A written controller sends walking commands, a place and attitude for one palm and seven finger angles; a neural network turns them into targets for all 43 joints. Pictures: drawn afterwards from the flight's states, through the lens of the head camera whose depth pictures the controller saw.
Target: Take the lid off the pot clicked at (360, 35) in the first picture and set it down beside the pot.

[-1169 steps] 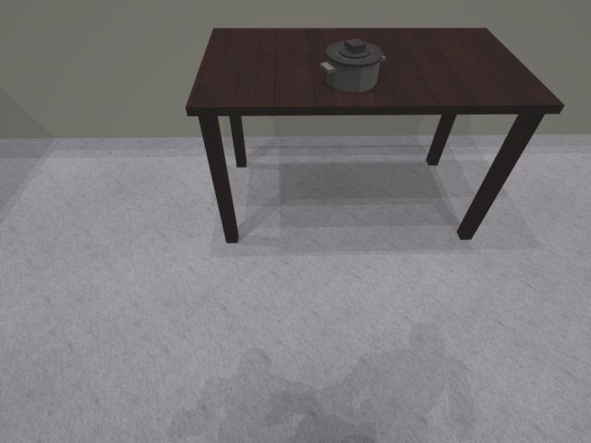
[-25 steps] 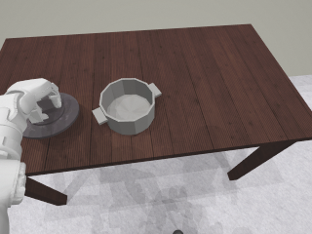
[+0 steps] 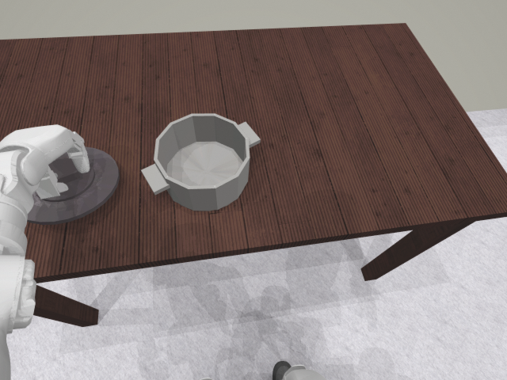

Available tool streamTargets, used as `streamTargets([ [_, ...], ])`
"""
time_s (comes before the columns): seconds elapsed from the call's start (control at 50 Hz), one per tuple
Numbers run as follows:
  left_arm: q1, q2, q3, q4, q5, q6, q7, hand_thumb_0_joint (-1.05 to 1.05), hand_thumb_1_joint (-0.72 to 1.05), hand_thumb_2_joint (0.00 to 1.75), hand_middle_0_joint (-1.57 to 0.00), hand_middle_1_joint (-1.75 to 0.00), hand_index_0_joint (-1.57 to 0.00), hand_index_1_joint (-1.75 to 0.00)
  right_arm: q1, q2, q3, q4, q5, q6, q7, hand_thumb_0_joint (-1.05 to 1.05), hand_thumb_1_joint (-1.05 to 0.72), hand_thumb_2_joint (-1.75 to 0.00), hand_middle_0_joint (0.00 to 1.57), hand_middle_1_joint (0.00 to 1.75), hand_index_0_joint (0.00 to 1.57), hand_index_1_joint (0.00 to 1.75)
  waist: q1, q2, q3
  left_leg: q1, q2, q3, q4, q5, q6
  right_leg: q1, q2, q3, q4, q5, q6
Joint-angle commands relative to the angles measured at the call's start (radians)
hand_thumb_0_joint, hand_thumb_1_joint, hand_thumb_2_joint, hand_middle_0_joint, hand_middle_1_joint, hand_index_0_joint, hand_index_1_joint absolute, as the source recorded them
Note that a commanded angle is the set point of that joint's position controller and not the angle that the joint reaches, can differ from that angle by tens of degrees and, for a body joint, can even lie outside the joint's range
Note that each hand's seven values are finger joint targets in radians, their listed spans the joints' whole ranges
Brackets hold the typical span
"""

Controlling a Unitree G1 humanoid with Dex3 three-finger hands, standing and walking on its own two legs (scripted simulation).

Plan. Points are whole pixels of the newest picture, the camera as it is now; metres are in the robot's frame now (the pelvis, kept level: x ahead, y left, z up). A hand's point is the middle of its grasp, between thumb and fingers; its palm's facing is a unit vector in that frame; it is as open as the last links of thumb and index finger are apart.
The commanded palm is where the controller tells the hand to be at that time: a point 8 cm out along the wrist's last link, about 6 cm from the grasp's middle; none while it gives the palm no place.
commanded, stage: lower the lid onto the table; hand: left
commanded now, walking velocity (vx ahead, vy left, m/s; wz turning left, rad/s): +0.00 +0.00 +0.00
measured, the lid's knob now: (60, 171) +0.47 +0.31 -0.01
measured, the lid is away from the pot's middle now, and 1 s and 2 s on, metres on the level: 0.25 0.25 0.25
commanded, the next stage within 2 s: open the fingers wide in 0.48 s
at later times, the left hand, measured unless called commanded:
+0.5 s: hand (60, 178) +0.45 +0.30 +0.00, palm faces -0.48 -0.09 -0.87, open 7.2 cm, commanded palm +0.48 +0.29 +0.04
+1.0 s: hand (60, 182) +0.45 +0.30 -0.01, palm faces -0.46 -0.09 -0.88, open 7.3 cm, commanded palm +0.46 +0.29 +0.04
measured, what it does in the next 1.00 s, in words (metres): stands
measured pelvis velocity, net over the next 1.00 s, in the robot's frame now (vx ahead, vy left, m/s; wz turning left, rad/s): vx -0.02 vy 0.00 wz -0.02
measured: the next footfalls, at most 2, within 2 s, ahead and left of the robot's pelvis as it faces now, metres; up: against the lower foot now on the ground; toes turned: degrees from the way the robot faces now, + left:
none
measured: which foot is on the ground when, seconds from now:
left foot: down 0.00-1.00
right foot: down 0.00-1.00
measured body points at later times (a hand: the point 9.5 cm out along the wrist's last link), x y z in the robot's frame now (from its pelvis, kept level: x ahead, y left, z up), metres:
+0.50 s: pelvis -0.01 +0.00 -0.02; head +0.11 +0.02 +0.42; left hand +0.47 +0.30 +0.05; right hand -0.03 -0.28 -0.13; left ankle -0.03 +0.06 -0.72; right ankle +0.01 -0.14 -0.72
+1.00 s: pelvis -0.02 +0.00 -0.02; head +0.10 +0.01 +0.41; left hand +0.47 +0.30 +0.04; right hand -0.04 -0.28 -0.14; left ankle -0.03 +0.06 -0.72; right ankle +0.01 -0.14 -0.72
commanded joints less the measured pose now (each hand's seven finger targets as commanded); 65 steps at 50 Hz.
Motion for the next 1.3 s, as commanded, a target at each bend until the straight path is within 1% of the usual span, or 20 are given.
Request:
streamTargets([
  [0.0,-0.495,0.394,0.113,-0.228,-0.012,-0.016,0.063,0.0,0.5,1.16,-0.74,-1.04,-0.89,-1.05,0.149,-0.19,-0.061,-0.039,-0.008,0.001,-0.02,0.0,-0.9,-0.9,0.2,0.3,0.2,0.3,0.005,0.157,-0.498,0.399,0.038,-0.101,0.003,0.692,-0.048,0.092,0.044,-0.004,0.012,0.273,-0.069],
  [0.04,-0.515,0.34,0.069,-0.215,-0.013,-0.01,0.063,0.0,0.5,1.16,-0.74,-1.04,-0.89,-1.05,0.153,-0.186,-0.062,-0.032,-0.008,0.004,-0.018,0.0,-0.9,-0.9,0.2,0.3,0.2,0.3,-0.01,0.165,-0.475,0.391,0.041,-0.103,0.008,0.669,-0.049,0.056,0.047,-0.011,0.017,0.248,-0.066],
  [0.08,-0.517,0.363,0.084,-0.201,-0.009,-0.01,0.068,0.0,0.5,1.16,-0.74,-1.04,-0.89,-1.05,0.163,-0.191,-0.059,-0.032,-0.008,0.006,-0.017,0.0,-0.9,-0.9,0.2,0.3,0.2,0.3,-0.011,0.146,-0.473,0.37,0.041,-0.107,0.011,0.634,-0.049,0.045,0.05,-0.012,0.025,0.226,-0.067],
  [0.12,-0.546,0.401,0.11,-0.259,0.0,-0.017,0.074,0.0,0.5,1.16,-0.74,-1.04,-0.89,-1.05,0.169,-0.187,-0.061,-0.036,-0.012,0.008,-0.019,0.0,-0.9,-0.9,0.2,0.3,0.2,0.3,-0.001,0.208,-0.533,0.416,0.041,-0.113,0.019,0.715,-0.061,0.055,0.049,-0.01,0.035,0.254,-0.07],
  [0.16,-0.492,0.311,0.063,-0.19,-0.006,-0.007,0.075,0.0,0.5,1.16,-0.74,-1.04,-0.89,-1.05,0.171,-0.182,-0.065,-0.028,-0.012,0.008,-0.013,0.0,-0.9,-0.9,0.2,0.3,0.2,0.3,-0.013,0.171,-0.488,0.406,0.048,-0.115,0.036,0.727,-0.062,0.009,0.054,-0.017,0.037,0.239,-0.066],
  [0.22,-0.501,0.326,0.067,-0.163,-0.007,0.0,0.077,0.0,0.5,1.16,-0.74,-1.04,-0.89,-1.05,0.178,-0.19,-0.063,-0.028,-0.013,0.017,-0.008,0.0,-0.9,-0.9,0.2,0.3,0.2,0.3,-0.019,0.144,-0.475,0.362,0.045,-0.113,0.038,0.665,-0.057,0.001,0.055,-0.015,0.045,0.219,-0.065],
  [0.26,-0.503,0.278,0.024,-0.116,-0.005,0.008,0.074,0.0,0.5,1.16,-0.74,-1.04,-0.89,-1.05,0.179,-0.19,-0.06,-0.024,-0.008,0.02,-0.006,0.0,-0.9,-0.9,0.2,0.3,0.2,0.3,-0.031,0.12,-0.427,0.311,0.043,-0.11,0.041,0.591,-0.053,-0.03,0.057,-0.022,0.053,0.182,-0.067],
  [0.32,-0.521,0.326,0.052,-0.124,0.004,0.006,0.072,0.0,0.5,1.16,-0.74,-1.04,-0.89,-1.05,0.191,-0.194,-0.058,-0.031,-0.008,0.022,-0.011,0.0,-0.9,-0.9,0.2,0.3,0.2,0.3,-0.03,0.121,-0.457,0.295,0.039,-0.11,0.051,0.569,-0.049,-0.026,0.058,-0.018,0.069,0.18,-0.067],
  [0.4,-0.483,0.311,0.045,-0.069,0.002,0.006,0.067,0.0,0.5,1.16,-0.74,-1.04,-0.89,-1.05,0.19,-0.195,-0.054,-0.037,-0.007,0.024,-0.009,0.0,-0.9,-0.9,0.2,0.3,0.2,0.3,-0.032,0.101,-0.425,0.241,0.036,-0.101,0.073,0.538,-0.045,-0.055,0.061,-0.02,0.086,0.169,-0.069],
  [0.42,-0.514,0.337,0.058,-0.119,0.004,0.005,0.066,0.0,0.5,1.16,-0.74,-1.04,-0.89,-1.05,0.194,-0.196,-0.055,-0.043,-0.01,0.029,-0.009,0.0,-0.9,-0.9,0.2,0.3,0.2,0.3,-0.025,0.123,-0.469,0.253,0.036,-0.104,0.071,0.539,-0.049,-0.033,0.059,-0.017,0.091,0.172,-0.068],
  [0.46,-0.476,0.277,0.021,-0.069,0.004,0.011,0.063,0.0,0.5,1.16,-0.74,-1.04,-0.89,-1.05,0.189,-0.189,-0.055,-0.047,-0.007,0.031,-0.006,0.0,-0.9,-0.9,0.2,0.3,0.2,0.3,-0.032,0.118,-0.434,0.233,0.037,-0.104,0.082,0.522,-0.051,-0.071,0.063,-0.025,0.098,0.148,-0.069],
  [0.54,-0.486,0.28,0.016,-0.042,0.0,0.021,0.063,0.0,0.5,1.16,-0.74,-1.04,-0.89,-1.05,0.189,-0.193,-0.051,-0.055,-0.005,0.037,-0.006,0.0,-0.9,-0.9,0.2,0.3,0.2,0.3,-0.043,0.09,-0.426,0.178,0.032,-0.097,0.091,0.429,-0.037,-0.08,0.065,-0.019,0.107,0.117,-0.066],
  [0.56,-0.328,0.274,0.045,-0.023,-0.009,0.015,0.059,0.0,0.5,1.16,-0.74,-1.04,-0.89,-1.05,0.178,-0.181,-0.052,-0.081,0.0,0.036,0.002,0.0,-0.9,-0.9,0.2,0.3,0.2,0.3,0.003,0.071,-0.434,0.162,0.021,-0.092,0.086,0.423,-0.039,-0.036,0.063,-0.02,0.111,0.117,-0.072],
  [0.68,-0.425,0.305,0.025,-0.054,-0.005,0.03,0.057,0.0,0.43,1.07,-0.67,-1.02,-0.8,-1.03,0.167,-0.196,-0.046,-0.083,0.01,0.049,0.004,0.0,-0.9,-0.9,0.2,0.3,0.2,0.3,-0.021,0.06,-0.393,0.102,0.023,-0.085,0.073,0.289,-0.026,-0.057,0.062,-0.011,0.107,0.058,-0.067],
  [0.86,-0.407,0.306,0.024,-0.05,0.001,0.022,0.047,0.0,0.32,0.95,-0.59,-0.98,-0.68,-0.99,0.17,-0.191,-0.043,-0.096,0.01,0.043,-0.001,0.0,-0.9,-0.9,0.2,0.3,0.2,0.3,-0.021,0.071,-0.407,0.095,0.019,-0.078,0.095,0.316,-0.028,-0.064,0.065,-0.01,0.124,0.076,-0.067],
  [0.92,-0.402,0.35,0.067,-0.096,0.002,0.012,0.048,0.0,0.28,0.91,-0.55,-0.97,-0.64,-0.98,0.178,-0.189,-0.047,-0.099,0.007,0.045,-0.002,0.0,-0.9,-0.9,0.2,0.3,0.2,0.3,-0.003,0.094,-0.457,0.137,0.02,-0.085,0.096,0.38,-0.034,-0.045,0.064,-0.012,0.132,0.104,-0.07],
  [1.04,-0.417,0.283,0.018,-0.07,-0.004,0.022,0.055,0.0,0.21,0.82,-0.49,-0.95,-0.55,-0.95,0.168,-0.19,-0.048,-0.088,0.008,0.052,0.003,0.0,-0.9,-0.9,0.2,0.3,0.2,0.3,-0.023,0.08,-0.398,0.129,0.026,-0.085,0.094,0.354,-0.034,-0.093,0.066,-0.016,0.124,0.08,-0.068],
  [1.12,-0.392,0.336,0.062,-0.091,0.004,0.017,0.059,0.0,0.16,0.77,-0.45,-0.93,-0.5,-0.94,0.174,-0.187,-0.048,-0.096,0.007,0.05,0.004,0.0,-0.9,-0.9,0.2,0.3,0.2,0.3,-0.001,0.094,-0.453,0.141,0.02,-0.083,0.1,0.412,-0.038,-0.046,0.065,-0.012,0.135,0.126,-0.071],
  [1.16,-0.385,0.286,0.032,-0.086,0.0,0.021,0.059,0.0,0.13,0.75,-0.44,-0.92,-0.47,-0.93,0.172,-0.183,-0.051,-0.092,0.006,0.05,0.006,0.0,-0.9,-0.9,0.2,0.3,0.2,0.3,-0.009,0.08,-0.445,0.158,0.026,-0.088,0.102,0.436,-0.041,-0.062,0.066,-0.017,0.133,0.129,-0.069],
  [1.28,-0.42,0.292,0.036,-0.122,-0.001,0.018,0.06,0.0,0.05,0.67,-0.38,-0.9,-0.39,-0.9,0.168,-0.186,-0.054,-0.085,0.005,0.056,0.008,0.0,-0.9,-0.9,0.2,0.3,0.2,0.3,-0.009,0.096,-0.438,0.172,0.03,-0.092,0.092,0.419,-0.04,-0.072,0.064,-0.018,0.125,0.113,-0.071],
])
